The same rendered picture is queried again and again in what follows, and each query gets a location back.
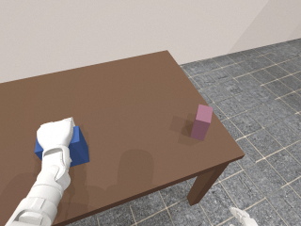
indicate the sponge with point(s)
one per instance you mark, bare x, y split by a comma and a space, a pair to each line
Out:
78, 148

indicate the robot left hand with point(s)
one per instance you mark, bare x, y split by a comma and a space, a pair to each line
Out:
56, 133

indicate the robot left forearm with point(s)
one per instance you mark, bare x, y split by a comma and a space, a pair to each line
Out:
40, 205

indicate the robot right hand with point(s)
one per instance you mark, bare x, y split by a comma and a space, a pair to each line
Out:
243, 217

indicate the table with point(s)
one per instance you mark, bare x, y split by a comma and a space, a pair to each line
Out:
136, 115

